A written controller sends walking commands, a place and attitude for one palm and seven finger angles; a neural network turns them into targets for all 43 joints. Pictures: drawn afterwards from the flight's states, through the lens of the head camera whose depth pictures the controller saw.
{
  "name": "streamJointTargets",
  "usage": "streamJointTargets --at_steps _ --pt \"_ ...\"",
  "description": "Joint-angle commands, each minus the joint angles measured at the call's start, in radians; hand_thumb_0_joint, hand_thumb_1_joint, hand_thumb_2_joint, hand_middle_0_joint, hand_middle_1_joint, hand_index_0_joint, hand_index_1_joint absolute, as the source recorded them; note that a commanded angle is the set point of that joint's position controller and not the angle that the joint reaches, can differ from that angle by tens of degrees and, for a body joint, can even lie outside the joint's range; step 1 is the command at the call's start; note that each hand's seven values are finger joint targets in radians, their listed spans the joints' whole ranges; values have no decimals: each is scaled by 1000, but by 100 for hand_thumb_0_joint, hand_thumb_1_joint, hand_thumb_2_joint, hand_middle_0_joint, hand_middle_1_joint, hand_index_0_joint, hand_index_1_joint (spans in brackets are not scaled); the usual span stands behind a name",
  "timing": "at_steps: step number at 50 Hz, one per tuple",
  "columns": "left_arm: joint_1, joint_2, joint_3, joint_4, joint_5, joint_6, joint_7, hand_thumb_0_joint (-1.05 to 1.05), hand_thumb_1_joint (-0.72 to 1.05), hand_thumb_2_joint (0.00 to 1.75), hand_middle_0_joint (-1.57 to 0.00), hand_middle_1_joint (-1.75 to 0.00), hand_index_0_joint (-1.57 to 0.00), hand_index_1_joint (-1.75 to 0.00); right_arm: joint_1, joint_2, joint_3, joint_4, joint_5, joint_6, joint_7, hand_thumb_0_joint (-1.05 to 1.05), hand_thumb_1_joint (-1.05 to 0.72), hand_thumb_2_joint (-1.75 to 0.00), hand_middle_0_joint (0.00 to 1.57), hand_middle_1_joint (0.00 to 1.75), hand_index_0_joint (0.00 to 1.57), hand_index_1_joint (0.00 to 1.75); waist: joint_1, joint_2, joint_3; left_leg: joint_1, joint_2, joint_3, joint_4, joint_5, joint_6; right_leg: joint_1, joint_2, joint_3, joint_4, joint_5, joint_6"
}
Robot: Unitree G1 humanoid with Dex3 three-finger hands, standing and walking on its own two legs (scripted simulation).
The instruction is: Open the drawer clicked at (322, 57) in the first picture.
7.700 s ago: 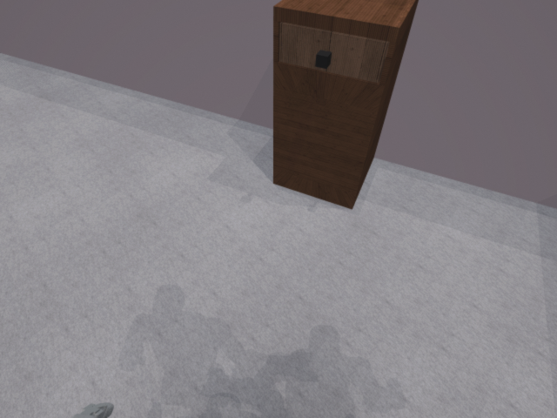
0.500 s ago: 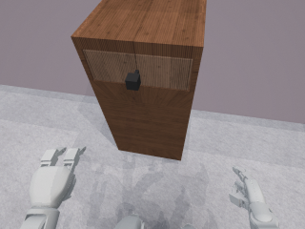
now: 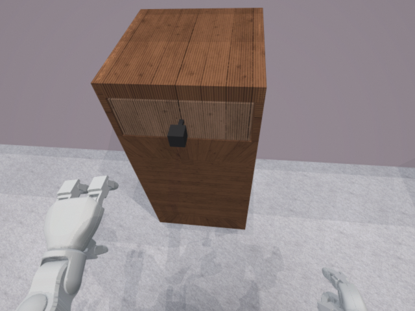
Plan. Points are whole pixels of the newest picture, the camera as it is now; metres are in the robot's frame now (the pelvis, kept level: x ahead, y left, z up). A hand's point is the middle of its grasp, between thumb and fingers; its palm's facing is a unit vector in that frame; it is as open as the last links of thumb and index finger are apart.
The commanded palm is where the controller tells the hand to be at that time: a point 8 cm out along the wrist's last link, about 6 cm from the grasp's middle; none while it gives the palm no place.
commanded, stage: raise the hand with hooked fingers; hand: left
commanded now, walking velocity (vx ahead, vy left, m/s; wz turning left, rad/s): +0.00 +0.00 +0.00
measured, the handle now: (179, 130) +0.55 +0.14 -0.01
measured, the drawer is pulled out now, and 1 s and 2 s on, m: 0.00 0.00 0.00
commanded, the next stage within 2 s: move the hooked fingers above the handle in 0.84 s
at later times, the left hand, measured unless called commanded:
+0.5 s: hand (77, 184) +0.30 +0.26 +0.11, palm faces +0.04 -0.07 -1.00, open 13.8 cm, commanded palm +0.27 +0.26 +0.16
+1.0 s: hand (85, 190) +0.29 +0.25 +0.10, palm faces +0.03 -0.08 -1.00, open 13.9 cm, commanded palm +0.27 +0.25 +0.16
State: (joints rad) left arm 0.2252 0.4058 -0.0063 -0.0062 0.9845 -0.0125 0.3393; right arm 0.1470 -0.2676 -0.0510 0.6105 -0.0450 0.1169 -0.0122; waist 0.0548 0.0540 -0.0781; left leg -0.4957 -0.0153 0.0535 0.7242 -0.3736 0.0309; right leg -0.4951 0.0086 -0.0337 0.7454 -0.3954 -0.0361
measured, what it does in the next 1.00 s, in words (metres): stands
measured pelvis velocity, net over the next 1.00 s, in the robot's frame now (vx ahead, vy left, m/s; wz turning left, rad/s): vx -0.02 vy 0.01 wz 0.01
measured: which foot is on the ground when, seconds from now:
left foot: down 0.00-1.00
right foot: down 0.00-1.00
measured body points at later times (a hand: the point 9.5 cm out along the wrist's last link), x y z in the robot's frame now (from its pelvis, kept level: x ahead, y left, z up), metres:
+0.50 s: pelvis -0.01 +0.02 +0.02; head +0.01 -0.01 +0.47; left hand +0.29 +0.26 +0.16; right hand +0.19 -0.19 -0.09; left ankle -0.01 +0.10 -0.71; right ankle -0.01 -0.10 -0.71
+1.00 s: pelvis -0.02 +0.01 +0.02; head +0.01 -0.02 +0.47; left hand +0.28 +0.25 +0.15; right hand +0.17 -0.22 -0.10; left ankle -0.01 +0.10 -0.71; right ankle -0.01 -0.10 -0.71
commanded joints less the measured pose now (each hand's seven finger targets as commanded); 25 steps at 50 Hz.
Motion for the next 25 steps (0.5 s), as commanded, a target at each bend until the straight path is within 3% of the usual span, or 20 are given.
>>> streamJointTargets --at_steps 1,7,12,21,22,25 --pt "-199 184 72 -222 -8 29 -6 0 -36 36 -29 -111 -29 -111 -134 -81 -14 -167 14 -45 -6 0 -90 -90 20 30 20 30 10 -16 -241 219 -3 -64 -105 398 8 137 5 33 -122 348 -4" --pt "-320 216 68 -196 -7 56 -83 0 -50 30 -30 -120 -30 -120 -138 -75 5 -163 28 -26 -7 0 -90 -90 20 30 20 30 21 -10 -187 268 7 -74 -173 427 -3 172 9 18 -173 318 -7" --pt "-437 234 54 -157 -17 70 -149 0 -50 30 -30 -120 -30 -120 -134 -73 15 -158 39 -10 -9 0 -90 -90 20 30 20 30 15 1 -179 305 7 -73 -217 426 -8 211 13 13 -217 304 -8" --pt "-606 289 68 -131 -54 16 -244 0 -50 30 -30 -120 -30 -120 -113 -81 23 -142 42 -8 -14 0 -90 -90 20 30 20 30 12 1 -185 342 1 -80 -265 439 -6 276 14 11 -274 323 -9" --pt "-616 302 81 -128 -58 8 -248 0 -50 30 -30 -120 -30 -120 -110 -84 19 -138 42 -8 -15 0 -90 -90 20 30 20 30 13 -3 -195 346 -1 -76 -266 446 -5 286 14 13 -279 334 -9" --pt "-533 265 71 -68 -73 -1 -270 0 -50 30 -30 -120 -30 -120 -104 -88 15 -141 48 -5 -6 0 -90 -90 20 30 20 30 22 -22 -150 318 -2 -76 -281 436 -8 286 18 7 -291 325 -10"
